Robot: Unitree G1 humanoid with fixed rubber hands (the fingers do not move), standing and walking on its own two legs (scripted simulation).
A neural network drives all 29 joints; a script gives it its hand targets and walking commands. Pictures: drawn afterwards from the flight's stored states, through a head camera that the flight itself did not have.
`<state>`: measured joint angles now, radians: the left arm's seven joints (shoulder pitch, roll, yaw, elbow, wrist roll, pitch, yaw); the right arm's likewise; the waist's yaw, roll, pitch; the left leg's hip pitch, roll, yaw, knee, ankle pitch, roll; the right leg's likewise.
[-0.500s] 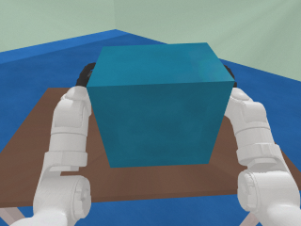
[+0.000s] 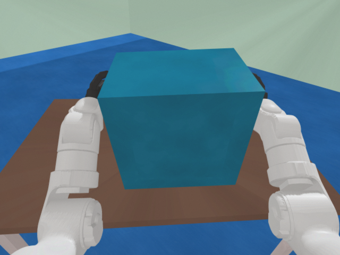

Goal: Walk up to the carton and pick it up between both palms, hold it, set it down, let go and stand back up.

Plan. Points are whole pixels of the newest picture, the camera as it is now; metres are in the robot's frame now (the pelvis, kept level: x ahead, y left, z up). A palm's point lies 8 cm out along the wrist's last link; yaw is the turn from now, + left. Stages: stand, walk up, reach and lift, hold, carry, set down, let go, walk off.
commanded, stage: hold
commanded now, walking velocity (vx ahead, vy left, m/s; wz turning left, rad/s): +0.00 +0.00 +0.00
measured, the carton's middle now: (177, 120) +0.38 -0.01 +0.20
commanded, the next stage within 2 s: none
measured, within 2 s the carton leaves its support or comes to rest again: neither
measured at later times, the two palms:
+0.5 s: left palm (94, 103) +0.37 +0.18 +0.24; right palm (256, 105) +0.38 -0.18 +0.24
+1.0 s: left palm (94, 103) +0.37 +0.18 +0.24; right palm (256, 105) +0.38 -0.18 +0.24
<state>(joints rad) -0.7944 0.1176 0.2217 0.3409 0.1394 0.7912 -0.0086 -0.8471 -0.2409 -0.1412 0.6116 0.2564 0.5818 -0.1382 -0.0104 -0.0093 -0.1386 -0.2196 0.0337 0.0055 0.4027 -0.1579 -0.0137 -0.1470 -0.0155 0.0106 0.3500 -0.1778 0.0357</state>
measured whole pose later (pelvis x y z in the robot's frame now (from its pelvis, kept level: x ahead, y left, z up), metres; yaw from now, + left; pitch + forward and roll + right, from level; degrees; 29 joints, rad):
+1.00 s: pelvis +0.00 +0.00 +0.00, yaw +0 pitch -1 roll -1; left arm -0.79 0.12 0.22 0.34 0.14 0.79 -0.01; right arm -0.85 -0.24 -0.14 0.61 0.26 0.58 -0.14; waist -0.01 -0.01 -0.14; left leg -0.22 0.03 0.00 0.40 -0.16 -0.01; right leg -0.15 -0.02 0.01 0.35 -0.18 0.04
